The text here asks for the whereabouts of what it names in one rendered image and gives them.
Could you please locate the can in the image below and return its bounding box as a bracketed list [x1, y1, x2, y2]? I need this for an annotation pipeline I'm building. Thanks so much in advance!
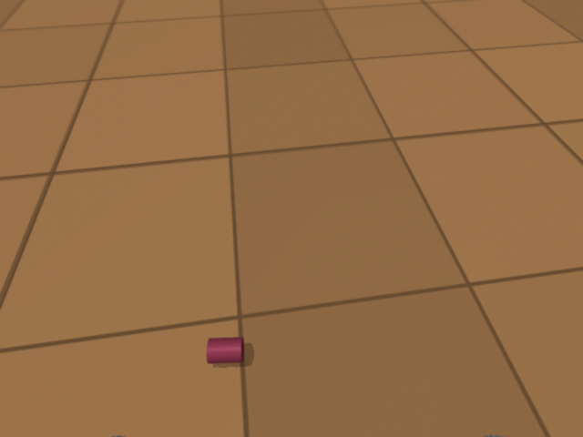
[207, 337, 244, 363]

